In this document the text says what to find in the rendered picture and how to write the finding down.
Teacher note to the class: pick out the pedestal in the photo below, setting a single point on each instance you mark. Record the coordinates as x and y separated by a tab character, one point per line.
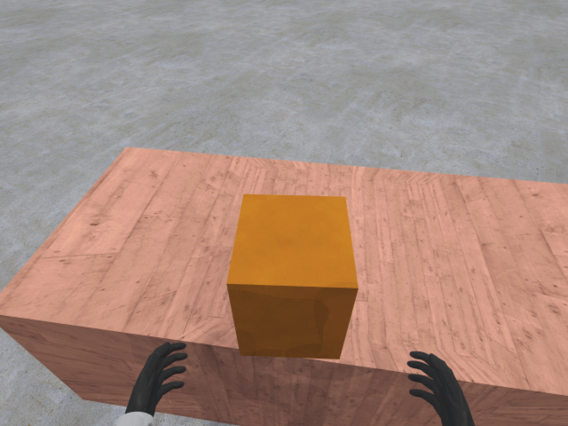
471	269

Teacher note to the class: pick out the left robot hand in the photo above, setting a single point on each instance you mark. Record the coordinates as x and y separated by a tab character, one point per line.
148	389

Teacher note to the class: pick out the right robot hand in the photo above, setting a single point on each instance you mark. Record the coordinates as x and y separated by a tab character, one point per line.
448	399

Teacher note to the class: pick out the carton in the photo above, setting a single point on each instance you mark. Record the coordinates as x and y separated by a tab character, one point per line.
292	281

